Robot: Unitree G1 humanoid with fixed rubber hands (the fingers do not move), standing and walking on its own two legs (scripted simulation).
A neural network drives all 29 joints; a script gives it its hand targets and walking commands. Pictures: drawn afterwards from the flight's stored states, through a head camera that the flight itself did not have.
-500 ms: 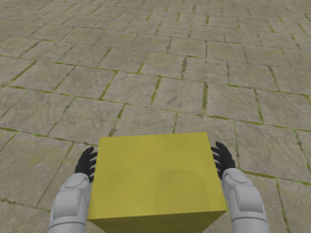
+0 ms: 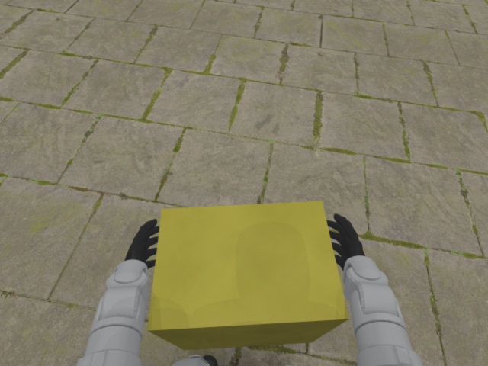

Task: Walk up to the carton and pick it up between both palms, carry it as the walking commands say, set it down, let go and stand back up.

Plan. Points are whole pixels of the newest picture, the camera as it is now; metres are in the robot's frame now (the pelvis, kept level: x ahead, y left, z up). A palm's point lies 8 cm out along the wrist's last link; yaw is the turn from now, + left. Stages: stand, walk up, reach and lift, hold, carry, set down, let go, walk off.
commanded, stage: set down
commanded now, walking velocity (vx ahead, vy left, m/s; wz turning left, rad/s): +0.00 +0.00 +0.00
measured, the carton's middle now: (245, 283) +0.28 +0.00 -0.13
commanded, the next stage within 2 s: none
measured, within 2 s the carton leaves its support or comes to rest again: neither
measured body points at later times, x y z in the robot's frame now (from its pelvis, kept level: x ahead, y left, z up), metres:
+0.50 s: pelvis -0.03 +0.01 -0.06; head +0.13 +0.02 +0.36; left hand +0.31 +0.20 -0.14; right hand +0.33 -0.17 -0.12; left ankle +0.06 +0.10 -0.73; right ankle -0.01 -0.12 -0.73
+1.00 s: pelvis -0.06 +0.00 -0.14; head +0.15 +0.02 +0.26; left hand +0.34 +0.19 -0.23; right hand +0.35 -0.18 -0.21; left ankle +0.06 +0.10 -0.73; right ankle -0.01 -0.12 -0.73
